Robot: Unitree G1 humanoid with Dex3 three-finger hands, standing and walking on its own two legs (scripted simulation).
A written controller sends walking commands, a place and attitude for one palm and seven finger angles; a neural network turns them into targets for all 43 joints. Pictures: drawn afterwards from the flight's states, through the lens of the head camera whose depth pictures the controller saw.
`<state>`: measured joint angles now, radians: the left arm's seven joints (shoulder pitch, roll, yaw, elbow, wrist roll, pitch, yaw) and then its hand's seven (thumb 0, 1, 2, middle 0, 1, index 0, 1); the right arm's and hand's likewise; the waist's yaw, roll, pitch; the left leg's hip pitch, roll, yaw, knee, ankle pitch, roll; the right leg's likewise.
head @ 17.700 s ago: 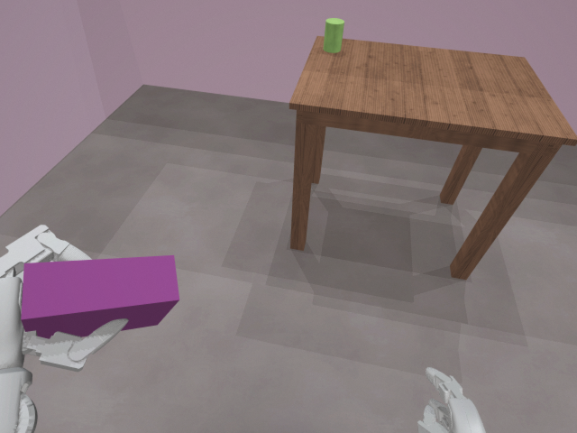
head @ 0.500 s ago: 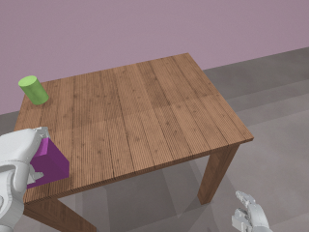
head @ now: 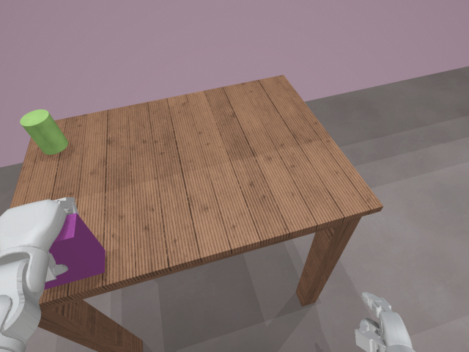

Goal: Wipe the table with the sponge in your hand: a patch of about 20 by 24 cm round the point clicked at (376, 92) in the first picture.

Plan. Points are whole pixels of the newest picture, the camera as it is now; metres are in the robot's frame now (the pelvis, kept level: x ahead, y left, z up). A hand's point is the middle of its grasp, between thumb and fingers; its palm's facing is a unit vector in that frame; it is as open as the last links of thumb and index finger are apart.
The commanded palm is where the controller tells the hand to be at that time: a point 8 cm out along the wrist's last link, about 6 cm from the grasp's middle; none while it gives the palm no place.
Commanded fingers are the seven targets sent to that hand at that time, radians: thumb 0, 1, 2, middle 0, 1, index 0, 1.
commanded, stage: lower the sponge onto the table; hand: left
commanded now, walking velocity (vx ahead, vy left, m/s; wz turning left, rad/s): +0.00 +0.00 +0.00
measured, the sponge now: (64, 259) +0.23 +0.35 +0.01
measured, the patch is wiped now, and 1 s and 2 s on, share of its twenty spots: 0.00 0.10 0.25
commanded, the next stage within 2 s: wipe forward along the first lane in 0.60 s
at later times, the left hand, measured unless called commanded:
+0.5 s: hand (59, 246) +0.24 +0.35 +0.04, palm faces -0.08 -0.02 -1.00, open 9.1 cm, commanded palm +0.22 +0.34 +0.10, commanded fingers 0.00 0.10 1.30 -1.20 -1.60 -1.20 -1.60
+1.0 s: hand (56, 238) +0.26 +0.36 +0.04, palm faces -0.10 +0.00 -0.99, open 9.1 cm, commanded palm +0.25 +0.35 +0.08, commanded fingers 0.00 0.10 1.30 -1.20 -1.60 -1.20 -1.60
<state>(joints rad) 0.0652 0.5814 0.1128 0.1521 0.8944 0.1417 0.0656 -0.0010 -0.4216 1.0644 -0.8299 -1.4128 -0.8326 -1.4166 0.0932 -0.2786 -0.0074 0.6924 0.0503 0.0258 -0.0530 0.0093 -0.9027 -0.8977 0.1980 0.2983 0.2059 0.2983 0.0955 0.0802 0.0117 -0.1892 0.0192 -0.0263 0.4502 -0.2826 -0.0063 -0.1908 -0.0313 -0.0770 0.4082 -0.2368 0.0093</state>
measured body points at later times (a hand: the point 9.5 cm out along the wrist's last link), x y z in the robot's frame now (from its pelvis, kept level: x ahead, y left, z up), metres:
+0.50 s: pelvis +0.00 +0.00 +0.00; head +0.02 -0.02 +0.45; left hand +0.24 +0.34 +0.10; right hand +0.20 -0.24 -0.11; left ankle -0.03 +0.13 -0.74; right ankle -0.02 -0.13 -0.74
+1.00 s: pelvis -0.01 +0.00 -0.01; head +0.02 -0.02 +0.44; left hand +0.26 +0.36 +0.09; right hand +0.17 -0.25 -0.12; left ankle -0.03 +0.13 -0.74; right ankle -0.02 -0.13 -0.74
